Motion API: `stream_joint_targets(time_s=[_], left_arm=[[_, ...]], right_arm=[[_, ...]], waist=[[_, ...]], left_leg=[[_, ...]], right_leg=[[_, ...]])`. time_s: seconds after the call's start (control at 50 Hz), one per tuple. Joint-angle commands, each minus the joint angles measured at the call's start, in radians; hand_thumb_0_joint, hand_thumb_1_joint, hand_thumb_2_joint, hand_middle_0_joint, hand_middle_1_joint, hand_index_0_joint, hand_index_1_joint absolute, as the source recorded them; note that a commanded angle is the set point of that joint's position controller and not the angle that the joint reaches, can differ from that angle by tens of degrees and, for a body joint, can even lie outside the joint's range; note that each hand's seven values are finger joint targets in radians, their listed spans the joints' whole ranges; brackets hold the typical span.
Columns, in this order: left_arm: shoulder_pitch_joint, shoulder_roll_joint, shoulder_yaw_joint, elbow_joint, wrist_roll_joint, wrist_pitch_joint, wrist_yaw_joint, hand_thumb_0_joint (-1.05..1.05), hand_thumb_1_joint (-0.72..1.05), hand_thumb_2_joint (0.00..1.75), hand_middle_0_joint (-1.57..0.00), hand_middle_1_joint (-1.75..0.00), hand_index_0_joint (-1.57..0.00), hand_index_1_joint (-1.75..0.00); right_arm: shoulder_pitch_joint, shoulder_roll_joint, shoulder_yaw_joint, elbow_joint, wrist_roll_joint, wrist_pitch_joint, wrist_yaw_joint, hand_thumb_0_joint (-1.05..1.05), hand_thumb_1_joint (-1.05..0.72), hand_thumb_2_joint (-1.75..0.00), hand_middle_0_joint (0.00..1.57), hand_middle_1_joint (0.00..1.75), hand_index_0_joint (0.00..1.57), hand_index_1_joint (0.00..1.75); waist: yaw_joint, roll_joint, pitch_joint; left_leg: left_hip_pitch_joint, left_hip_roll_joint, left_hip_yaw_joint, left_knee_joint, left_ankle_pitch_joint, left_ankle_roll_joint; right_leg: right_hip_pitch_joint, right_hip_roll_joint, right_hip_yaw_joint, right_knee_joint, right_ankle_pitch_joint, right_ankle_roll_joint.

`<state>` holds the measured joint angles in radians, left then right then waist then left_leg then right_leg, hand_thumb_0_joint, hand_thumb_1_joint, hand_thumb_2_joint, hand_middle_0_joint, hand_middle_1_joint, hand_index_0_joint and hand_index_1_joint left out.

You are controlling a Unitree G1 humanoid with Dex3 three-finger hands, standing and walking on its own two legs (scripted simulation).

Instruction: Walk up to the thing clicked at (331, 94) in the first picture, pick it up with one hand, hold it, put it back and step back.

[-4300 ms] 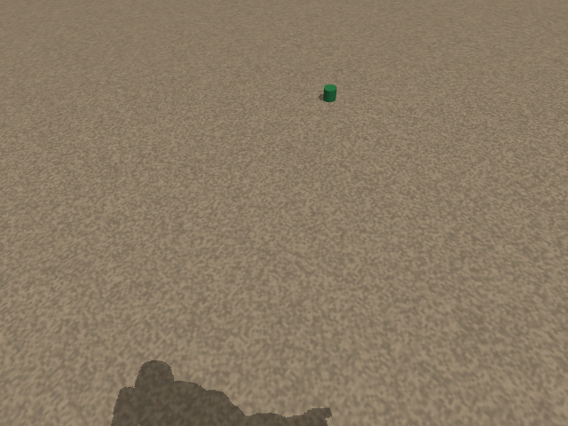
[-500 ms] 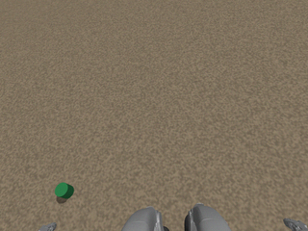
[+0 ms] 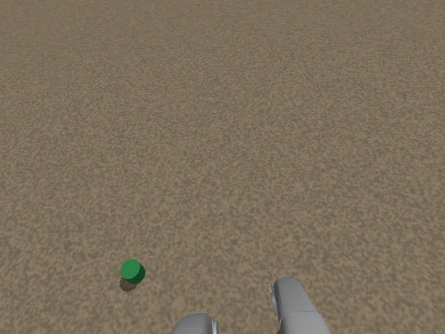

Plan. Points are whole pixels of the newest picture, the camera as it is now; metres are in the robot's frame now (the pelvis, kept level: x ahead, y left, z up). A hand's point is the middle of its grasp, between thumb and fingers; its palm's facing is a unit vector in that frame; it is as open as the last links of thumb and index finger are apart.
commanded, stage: walk up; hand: left
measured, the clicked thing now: (133, 271) +0.43 +0.44 -0.68
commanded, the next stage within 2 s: none
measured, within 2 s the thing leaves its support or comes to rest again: neither
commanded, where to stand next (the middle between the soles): +0.00 +0.28 m, yaw -11 degrees
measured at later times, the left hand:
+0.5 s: hand out of the picture +0.00 +0.52 -0.10, palm faces -0.08 -0.79 -0.61, open 7.4 cm
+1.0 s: hand out of the picture -0.05 +0.62 -0.13, palm faces -0.25 -0.91 -0.35, open 7.4 cm
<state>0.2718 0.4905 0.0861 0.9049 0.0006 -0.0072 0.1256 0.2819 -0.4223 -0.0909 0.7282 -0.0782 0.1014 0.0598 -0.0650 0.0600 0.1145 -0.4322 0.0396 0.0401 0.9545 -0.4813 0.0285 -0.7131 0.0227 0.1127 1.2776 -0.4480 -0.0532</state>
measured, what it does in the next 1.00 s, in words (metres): steps to the left: right foot, then left foot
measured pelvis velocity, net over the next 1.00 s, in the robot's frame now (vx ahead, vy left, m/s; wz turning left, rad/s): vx -0.14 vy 0.36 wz -0.21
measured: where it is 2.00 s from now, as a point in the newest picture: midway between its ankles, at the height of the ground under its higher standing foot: outside the picture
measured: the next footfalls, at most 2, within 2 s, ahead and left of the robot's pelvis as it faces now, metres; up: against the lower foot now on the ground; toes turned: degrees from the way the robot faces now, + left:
right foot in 0.20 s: +0.01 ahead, -0.03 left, +0.00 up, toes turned -7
left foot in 0.54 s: -0.09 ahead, +0.44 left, +0.00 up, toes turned -5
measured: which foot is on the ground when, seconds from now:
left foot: down 0.00-0.22, up 0.24-0.52, down 0.54-1.00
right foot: up 0.00-0.18, down 0.20-0.58, up 0.60-1.00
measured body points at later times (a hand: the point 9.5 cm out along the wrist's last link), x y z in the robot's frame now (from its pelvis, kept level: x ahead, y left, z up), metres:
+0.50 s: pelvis -0.11 +0.21 +0.00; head -0.08 +0.17 +0.44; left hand +0.00 +0.55 -0.06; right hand -0.02 -0.14 -0.11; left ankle -0.11 +0.42 -0.64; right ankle -0.03 -0.02 -0.69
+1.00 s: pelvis -0.14 +0.36 +0.04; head -0.11 +0.39 +0.48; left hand -0.04 +0.67 -0.11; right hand -0.22 +0.03 -0.05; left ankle -0.13 +0.45 -0.69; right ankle -0.17 +0.18 -0.62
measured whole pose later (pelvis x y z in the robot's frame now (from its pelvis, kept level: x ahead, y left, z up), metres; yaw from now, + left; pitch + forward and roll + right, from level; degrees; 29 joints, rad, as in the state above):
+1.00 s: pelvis -0.14 +0.36 +0.04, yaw -12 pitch -2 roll -1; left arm 0.29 0.44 0.08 0.97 0.03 0.03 -0.02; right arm 0.39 -0.38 -0.06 0.91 -0.02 -0.08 -0.02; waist -0.03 -0.08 0.08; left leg -0.25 0.03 0.11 0.63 -0.35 0.03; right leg -0.49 0.03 0.17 1.11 -0.34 -0.01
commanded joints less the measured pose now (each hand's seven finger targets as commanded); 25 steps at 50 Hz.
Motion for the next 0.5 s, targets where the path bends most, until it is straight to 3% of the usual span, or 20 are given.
stream_joint_targets(time_s=[0.0,0.02,0.06,0.08,0.12,0.14,0.16,0.18,0.2,0.22,0.24,0.26,0.3,0.34,0.36,0.4,0.44,0.48], left_arm=[[0.098,0.188,0.047,-0.049,-0.02,-0.037,-0.005,0.0,0.9,0.9,-0.2,-0.3,-0.2,-0.3],[0.087,0.171,0.042,-0.063,-0.021,-0.042,-0.006,0.0,0.9,0.9,-0.2,-0.3,-0.2,-0.3],[0.069,0.156,0.036,-0.09,-0.024,-0.044,-0.006,0.0,0.9,0.9,-0.2,-0.3,-0.2,-0.3],[0.08,0.153,0.034,-0.095,-0.024,-0.042,-0.005,0.0,0.9,0.9,-0.2,-0.3,-0.2,-0.3],[0.175,0.153,0.034,-0.085,-0.026,-0.037,0.0,0.0,0.9,0.9,-0.2,-0.3,-0.2,-0.3],[0.243,0.143,0.035,-0.066,-0.019,-0.038,0.004,0.0,0.9,0.9,-0.2,-0.3,-0.2,-0.3],[0.301,0.161,0.043,-0.049,-0.009,-0.041,0.011,0.0,0.9,0.9,-0.2,-0.3,-0.2,-0.3],[0.301,0.208,0.06,-0.062,0.004,-0.043,0.016,0.0,0.9,0.9,-0.2,-0.3,-0.2,-0.3],[0.246,0.272,0.082,-0.109,0.022,-0.044,0.016,0.0,0.9,0.9,-0.2,-0.3,-0.2,-0.3],[0.17,0.251,0.074,-0.148,0.019,-0.04,0.023,0.0,0.9,0.9,-0.2,-0.3,-0.2,-0.3],[0.08,0.313,0.089,-0.18,0.023,-0.051,0.039,0.0,0.9,0.9,-0.2,-0.3,-0.2,-0.3],[0.023,0.263,0.078,-0.186,0.007,-0.061,0.042,0.0,0.9,0.9,-0.2,-0.3,-0.2,-0.3],[-0.003,0.223,0.057,-0.183,0.007,-0.07,0.036,0.0,0.9,0.9,-0.2,-0.3,-0.2,-0.3],[0.012,0.243,0.071,-0.175,0.018,-0.075,0.023,0.0,0.9,0.9,-0.2,-0.3,-0.2,-0.3],[0.04,0.249,0.075,-0.167,0.023,-0.074,0.017,0.0,0.9,0.9,-0.2,-0.3,-0.2,-0.3],[0.021,0.272,0.083,-0.155,0.031,-0.066,0.008,0.0,0.9,0.9,-0.2,-0.3,-0.2,-0.3],[0.01,0.309,0.1,-0.148,0.042,-0.055,0.004,0.0,0.9,0.9,-0.2,-0.3,-0.2,-0.3],[0.005,0.34,0.113,-0.14,0.05,-0.052,0.002,0.0,0.9,0.9,-0.2,-0.3,-0.2,-0.3]], right_arm=[[-0.087,-0.261,-0.091,-0.132,0.008,-0.052,-0.028,0.0,-0.9,-0.9,0.2,0.3,0.2,0.3],[-0.055,-0.249,-0.087,-0.127,0.003,-0.053,-0.027,0.0,-0.9,-0.9,0.2,0.3,0.2,0.3],[0.012,-0.215,-0.078,-0.128,-0.004,-0.048,-0.028,0.0,-0.9,-0.9,0.2,0.3,0.2,0.3],[0.025,-0.209,-0.077,-0.132,-0.006,-0.044,-0.027,0.0,-0.9,-0.9,0.2,0.3,0.2,0.3],[0.005,-0.208,-0.078,-0.16,-0.009,-0.03,-0.023,0.0,-0.9,-0.9,0.2,0.3,0.2,0.3],[-0.037,-0.192,-0.073,-0.178,-0.004,-0.021,-0.019,0.0,-0.9,-0.9,0.2,0.3,0.2,0.3],[-0.074,-0.171,-0.069,-0.2,0.002,-0.017,-0.018,0.0,-0.9,-0.9,0.2,0.3,0.2,0.3],[-0.045,-0.135,-0.059,-0.201,0.012,-0.018,-0.015,0.0,-0.9,-0.9,0.2,0.3,0.2,0.3],[0.028,-0.107,-0.055,-0.204,0.01,-0.017,-0.013,0.0,-0.9,-0.9,0.2,0.3,0.2,0.3],[0.05,-0.19,-0.077,-0.186,-0.002,-0.002,-0.027,0.0,-0.9,-0.9,0.2,0.3,0.2,0.3],[0.018,-0.228,-0.096,-0.213,-0.011,0.001,-0.038,0.0,-0.9,-0.9,0.2,0.3,0.2,0.3],[-0.006,-0.265,-0.11,-0.185,-0.005,-0.002,-0.034,0.0,-0.9,-0.9,0.2,0.3,0.2,0.3],[0.007,-0.238,-0.115,-0.145,0.01,-0.01,-0.019,0.0,-0.9,-0.9,0.2,0.3,0.2,0.3],[0.009,-0.217,-0.106,-0.156,0.013,-0.001,-0.002,0.0,-0.9,-0.9,0.2,0.3,0.2,0.3],[0.005,-0.209,-0.103,-0.16,0.014,0.002,0.003,0.0,-0.9,-0.9,0.2,0.3,0.2,0.3],[0.01,-0.19,-0.096,-0.146,0.02,0.007,0.008,0.0,-0.9,-0.9,0.2,0.3,0.2,0.3],[-0.009,-0.194,-0.097,-0.146,0.023,0.012,0.015,0.0,-0.9,-0.9,0.2,0.3,0.2,0.3],[-0.013,-0.206,-0.103,-0.141,0.02,0.009,0.018,0.0,-0.9,-0.9,0.2,0.3,0.2,0.3]], waist=[[0.029,0.157,-0.023],[0.016,0.183,-0.058],[-0.01,0.171,-0.097],[-0.008,0.176,-0.109],[0.032,0.175,-0.15],[0.076,0.13,-0.17],[0.111,0.052,-0.186],[0.124,-0.079,-0.191],[0.096,-0.282,-0.219],[0.074,-0.115,-0.171],[0.064,-0.192,-0.168],[0.047,-0.041,-0.104],[0.014,0.011,-0.08],[0.026,-0.087,-0.073],[0.044,-0.109,-0.073],[0.047,-0.197,-0.064],[0.057,-0.299,-0.06],[0.067,-0.341,-0.082]], left_leg=[[0.1,0.157,-0.295,-0.474,0.226,0.08],[0.187,0.158,-0.275,-0.44,0.34,0.1],[0.281,0.152,-0.223,-0.399,0.54,0.102],[0.285,0.154,-0.213,-0.393,0.605,0.094],[0.228,0.171,-0.232,-0.365,0.661,0.078],[0.159,0.157,-0.204,-0.315,0.63,0.068],[0.064,0.123,-0.151,-0.232,0.575,0.028],[-0.09,0.057,-0.105,-0.078,0.396,-0.029],[-0.347,-0.02,-0.084,0.179,-0.129,-0.106],[-0.362,0.008,-0.212,0.334,-0.157,-0.116],[-0.357,0.059,-0.28,0.478,-0.149,-0.094],[-0.311,0.068,-0.311,0.531,-0.076,-0.101],[-0.196,-0.021,-0.247,0.527,0.037,-0.06],[-0.163,-0.037,-0.232,0.545,0.085,-0.039],[-0.159,-0.028,-0.227,0.5,0.089,-0.038],[-0.152,0.003,-0.161,0.345,0.089,-0.044],[-0.104,0.038,-0.082,0.17,-0.003,-0.049],[0.002,0.049,-0.04,0.006,-0.101,-0.039]], right_leg=[[-0.004,0.006,-0.084,-0.05,0.005,0.013],[0.015,-0.007,-0.114,-0.157,-0.004,0.022],[0.05,-0.01,-0.115,-0.291,-0.011,0.027],[0.092,-0.013,-0.116,-0.328,-0.007,0.026],[0.259,-0.036,-0.132,-0.473,0.022,0.009],[0.391,-0.041,-0.14,-0.617,0.132,-0.001],[0.545,-0.055,-0.132,-0.76,0.245,-0.017],[0.687,-0.134,0.024,-0.803,0.278,-0.057],[0.791,-0.436,0.42,-0.786,0.368,-0.202],[0.667,-0.532,0.463,-0.79,0.46,-0.308],[0.554,-0.637,0.621,-0.845,0.422,-0.381],[0.431,-0.563,0.483,-0.856,0.34,-0.354],[0.31,-0.381,0.225,-0.787,0.337,-0.246],[0.249,-0.321,0.163,-0.763,0.262,-0.198],[0.258,-0.293,0.146,-0.75,0.214,-0.179],[0.274,-0.231,0.067,-0.751,0.05,-0.133],[0.263,-0.225,0.063,-0.772,-0.042,-0.12],[0.23,-0.243,0.07,-0.763,-0.032,-0.11]])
